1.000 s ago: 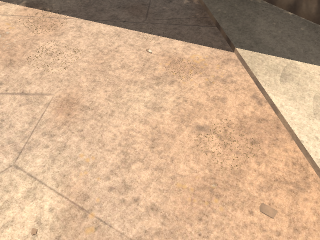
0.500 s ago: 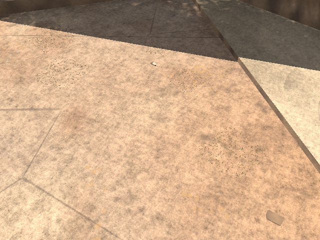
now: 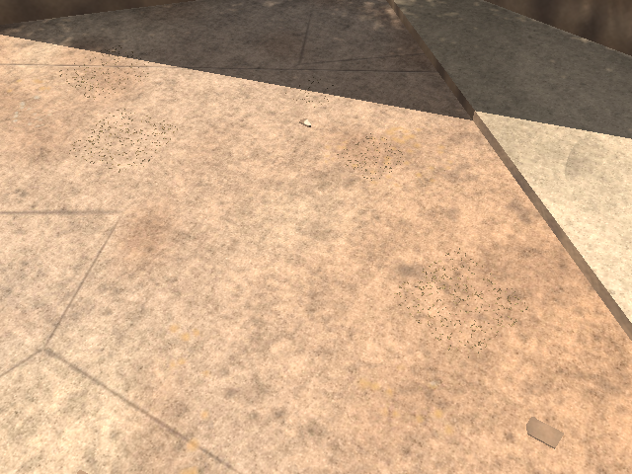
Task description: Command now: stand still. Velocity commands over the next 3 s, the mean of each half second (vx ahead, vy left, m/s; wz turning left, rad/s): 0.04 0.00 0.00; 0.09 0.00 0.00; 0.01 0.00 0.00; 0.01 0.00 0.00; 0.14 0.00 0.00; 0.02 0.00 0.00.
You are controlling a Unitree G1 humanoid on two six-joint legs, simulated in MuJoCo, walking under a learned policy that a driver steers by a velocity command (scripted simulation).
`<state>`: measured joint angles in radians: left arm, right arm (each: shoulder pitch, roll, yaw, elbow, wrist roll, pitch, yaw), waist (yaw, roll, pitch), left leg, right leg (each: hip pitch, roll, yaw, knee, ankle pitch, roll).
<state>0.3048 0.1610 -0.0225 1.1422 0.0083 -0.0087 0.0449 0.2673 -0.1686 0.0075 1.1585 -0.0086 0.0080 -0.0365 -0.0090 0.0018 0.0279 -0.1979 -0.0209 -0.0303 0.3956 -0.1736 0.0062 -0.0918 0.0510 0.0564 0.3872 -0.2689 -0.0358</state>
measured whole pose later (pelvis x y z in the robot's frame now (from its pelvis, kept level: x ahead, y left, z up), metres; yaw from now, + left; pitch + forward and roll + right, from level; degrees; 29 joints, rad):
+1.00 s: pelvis +0.11 +0.03 +0.00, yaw +0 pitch -2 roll +0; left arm 0.26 0.13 -0.01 1.13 0.01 0.00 0.05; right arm 0.36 -0.10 0.02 1.13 -0.01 -0.03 -0.05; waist -0.01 0.00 0.04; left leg -0.06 -0.05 0.06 0.40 -0.31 0.06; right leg -0.16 -0.01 -0.01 0.47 -0.28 0.00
